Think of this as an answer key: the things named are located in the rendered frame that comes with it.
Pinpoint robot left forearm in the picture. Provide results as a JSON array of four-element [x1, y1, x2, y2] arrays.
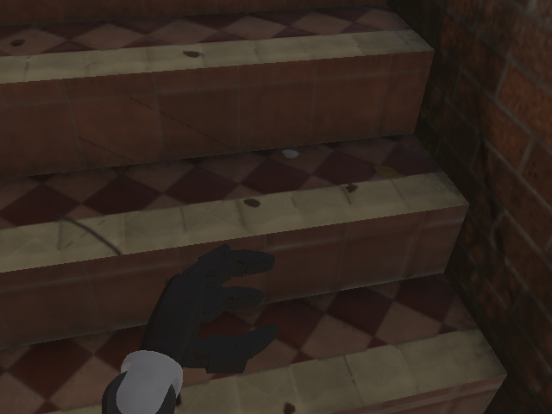
[[102, 350, 183, 414]]

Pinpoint robot left hand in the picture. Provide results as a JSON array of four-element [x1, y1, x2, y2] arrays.
[[139, 244, 280, 373]]

